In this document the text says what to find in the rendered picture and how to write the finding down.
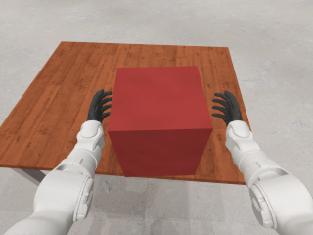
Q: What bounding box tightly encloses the robot right forearm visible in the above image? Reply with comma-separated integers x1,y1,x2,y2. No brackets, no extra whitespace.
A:
225,120,313,204

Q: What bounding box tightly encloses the right robot upper arm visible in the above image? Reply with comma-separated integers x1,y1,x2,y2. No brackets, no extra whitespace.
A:
248,174,313,235

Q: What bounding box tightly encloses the robot right hand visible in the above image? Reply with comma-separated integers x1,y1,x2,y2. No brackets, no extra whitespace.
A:
211,90,243,127

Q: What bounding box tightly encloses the table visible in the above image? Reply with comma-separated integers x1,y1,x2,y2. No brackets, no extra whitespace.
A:
0,41,252,186

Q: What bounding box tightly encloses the robot left forearm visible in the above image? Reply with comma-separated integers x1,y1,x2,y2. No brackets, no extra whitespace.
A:
33,120,105,211

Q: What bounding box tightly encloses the left robot upper arm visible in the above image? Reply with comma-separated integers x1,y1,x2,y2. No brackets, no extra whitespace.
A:
3,169,94,235

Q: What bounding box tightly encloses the carton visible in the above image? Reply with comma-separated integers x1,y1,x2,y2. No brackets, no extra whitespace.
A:
107,66,213,177

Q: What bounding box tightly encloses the robot left hand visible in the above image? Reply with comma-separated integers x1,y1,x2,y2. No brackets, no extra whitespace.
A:
86,89,113,124

